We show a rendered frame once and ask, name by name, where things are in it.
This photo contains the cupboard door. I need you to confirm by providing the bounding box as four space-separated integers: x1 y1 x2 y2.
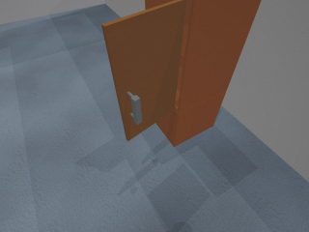
101 0 187 141

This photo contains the handle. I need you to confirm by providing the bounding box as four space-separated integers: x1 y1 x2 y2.
127 91 143 125

